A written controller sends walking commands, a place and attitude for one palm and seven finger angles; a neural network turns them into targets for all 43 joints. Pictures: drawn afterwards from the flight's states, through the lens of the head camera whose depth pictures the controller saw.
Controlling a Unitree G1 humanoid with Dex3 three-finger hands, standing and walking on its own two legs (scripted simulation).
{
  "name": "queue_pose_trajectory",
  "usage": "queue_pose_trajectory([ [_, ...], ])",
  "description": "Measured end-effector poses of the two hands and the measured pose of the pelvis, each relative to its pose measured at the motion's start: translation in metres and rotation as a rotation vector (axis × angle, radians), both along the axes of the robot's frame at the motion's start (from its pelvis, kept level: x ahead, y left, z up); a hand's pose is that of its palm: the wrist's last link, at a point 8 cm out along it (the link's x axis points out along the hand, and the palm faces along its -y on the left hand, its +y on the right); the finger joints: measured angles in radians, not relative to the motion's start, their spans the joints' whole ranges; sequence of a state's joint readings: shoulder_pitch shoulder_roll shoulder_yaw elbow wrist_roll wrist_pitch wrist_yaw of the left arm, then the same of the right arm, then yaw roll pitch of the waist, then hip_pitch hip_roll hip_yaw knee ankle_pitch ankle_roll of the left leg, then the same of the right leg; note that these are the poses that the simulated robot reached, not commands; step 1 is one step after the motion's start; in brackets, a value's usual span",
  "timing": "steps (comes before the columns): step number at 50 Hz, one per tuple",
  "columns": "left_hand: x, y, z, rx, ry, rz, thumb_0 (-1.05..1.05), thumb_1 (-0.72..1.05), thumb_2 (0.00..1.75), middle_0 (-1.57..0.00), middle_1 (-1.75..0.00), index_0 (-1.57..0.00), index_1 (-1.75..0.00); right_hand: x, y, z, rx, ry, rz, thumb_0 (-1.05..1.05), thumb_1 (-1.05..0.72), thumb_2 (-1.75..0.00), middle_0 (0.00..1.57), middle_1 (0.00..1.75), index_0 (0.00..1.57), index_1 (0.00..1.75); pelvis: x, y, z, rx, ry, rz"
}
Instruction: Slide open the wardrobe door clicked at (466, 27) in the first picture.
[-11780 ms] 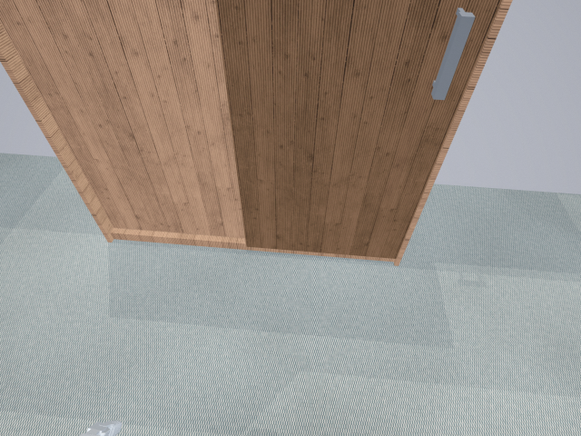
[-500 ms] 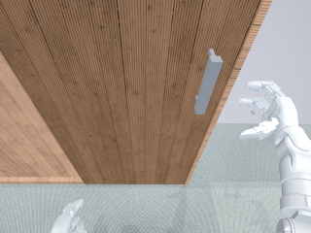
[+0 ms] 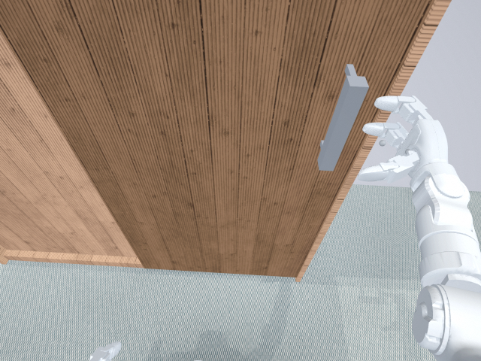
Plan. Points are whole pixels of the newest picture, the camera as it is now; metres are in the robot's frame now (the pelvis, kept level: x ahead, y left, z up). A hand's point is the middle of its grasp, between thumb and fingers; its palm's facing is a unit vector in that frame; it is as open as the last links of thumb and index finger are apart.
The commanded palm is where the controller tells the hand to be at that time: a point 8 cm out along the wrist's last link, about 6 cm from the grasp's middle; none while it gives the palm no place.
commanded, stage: move the hooked fingers beside the handle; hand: right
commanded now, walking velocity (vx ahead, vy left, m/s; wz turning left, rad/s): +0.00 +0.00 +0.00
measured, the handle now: (336, 120) +0.50 -0.10 +0.14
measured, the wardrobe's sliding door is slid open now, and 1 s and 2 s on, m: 0.00 0.00 0.00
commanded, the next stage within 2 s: feel for the door with the fingertips in 0.78 s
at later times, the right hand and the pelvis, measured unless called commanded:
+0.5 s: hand (386, 148) +0.44 -0.17 +0.14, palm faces -0.07 +1.00 +0.00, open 14.0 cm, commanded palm +0.42 -0.22 +0.14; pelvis +0.00 +0.00 +0.00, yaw +0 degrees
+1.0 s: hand (376, 143) +0.45 -0.15 +0.15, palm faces -0.09 +1.00 -0.01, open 14.0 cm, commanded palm +0.42 -0.20 +0.14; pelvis +0.00 +0.00 +0.00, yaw +0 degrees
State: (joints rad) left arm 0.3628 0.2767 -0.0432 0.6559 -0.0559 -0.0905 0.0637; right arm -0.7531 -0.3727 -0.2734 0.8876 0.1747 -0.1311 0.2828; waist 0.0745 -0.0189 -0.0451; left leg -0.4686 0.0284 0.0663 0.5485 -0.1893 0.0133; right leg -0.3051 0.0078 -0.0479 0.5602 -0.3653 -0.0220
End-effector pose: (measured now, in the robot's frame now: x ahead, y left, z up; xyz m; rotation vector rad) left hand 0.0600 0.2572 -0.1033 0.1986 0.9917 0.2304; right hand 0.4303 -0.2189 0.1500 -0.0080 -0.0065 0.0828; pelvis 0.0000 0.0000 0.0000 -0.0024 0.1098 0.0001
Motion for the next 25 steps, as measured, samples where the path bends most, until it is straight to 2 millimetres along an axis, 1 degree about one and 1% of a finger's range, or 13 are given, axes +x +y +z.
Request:
queue_pose_trajectory([
  [4,-0.013,0.001,-0.002,-0.002,0.034,0.015,0.01,0.90,0.90,-0.20,-0.30,-0.21,-0.30,0.006,0.003,-0.002,0.001,0.003,-0.005,-0.01,0.50,-0.30,0.30,1.20,0.30,1.20,-0.001,0.000,-0.001,-0.001,0.010,0.006],
  [7,-0.019,0.001,-0.003,-0.006,0.048,0.028,0.01,0.90,0.90,-0.20,-0.30,-0.21,-0.30,0.008,0.004,-0.003,0.001,-0.007,-0.006,-0.01,0.50,-0.30,0.30,1.20,0.30,1.20,0.000,-0.001,-0.001,-0.002,0.015,0.014],
  [12,-0.023,0.002,-0.003,-0.010,0.056,0.039,0.01,0.90,0.90,-0.20,-0.30,-0.21,-0.30,0.004,0.000,-0.006,0.001,-0.009,-0.007,-0.01,0.50,-0.30,0.30,1.20,0.30,1.20,0.001,-0.001,-0.001,-0.001,0.014,0.020],
  [15,-0.019,0.002,-0.002,-0.009,0.048,0.037,0.01,0.90,0.90,-0.20,-0.30,-0.21,-0.30,-0.001,-0.004,-0.007,0.002,-0.013,-0.011,-0.01,0.50,-0.30,0.30,1.20,0.30,1.20,0.001,-0.001,0.000,0.001,0.010,0.020],
  [19,-0.010,0.001,0.000,-0.005,0.029,0.020,0.01,0.90,0.90,-0.20,-0.30,-0.21,-0.30,-0.006,-0.007,-0.007,-0.006,-0.013,-0.011,-0.01,0.50,-0.30,0.30,1.20,0.30,1.20,0.000,-0.001,0.000,0.003,0.005,0.012],
  [25,0.008,0.000,0.003,0.004,-0.010,-0.014,0.01,0.90,0.90,-0.20,-0.30,-0.21,-0.30,-0.006,-0.008,-0.007,0.005,0.006,-0.012,-0.01,0.50,-0.30,0.30,1.20,0.30,1.20,-0.002,-0.001,-0.001,0.004,0.004,-0.001],
])
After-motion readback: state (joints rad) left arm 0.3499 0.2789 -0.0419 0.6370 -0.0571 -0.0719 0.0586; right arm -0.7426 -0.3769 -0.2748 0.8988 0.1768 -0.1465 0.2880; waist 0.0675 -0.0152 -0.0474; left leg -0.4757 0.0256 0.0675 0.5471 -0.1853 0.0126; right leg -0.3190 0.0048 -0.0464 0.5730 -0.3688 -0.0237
